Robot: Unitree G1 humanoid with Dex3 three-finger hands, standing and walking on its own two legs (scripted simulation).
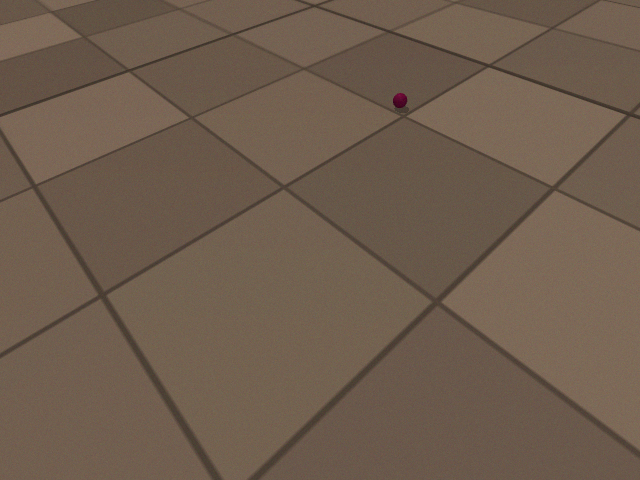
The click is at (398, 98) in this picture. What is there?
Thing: free ball
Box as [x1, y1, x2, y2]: [393, 93, 406, 107]
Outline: 398,93 394,96 393,103 395,106 401,107 405,104 406,97 404,94
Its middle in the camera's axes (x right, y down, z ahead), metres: +0.48 -0.84 +2.35
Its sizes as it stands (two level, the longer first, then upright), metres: 0.086 0.086 0.086
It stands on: the floor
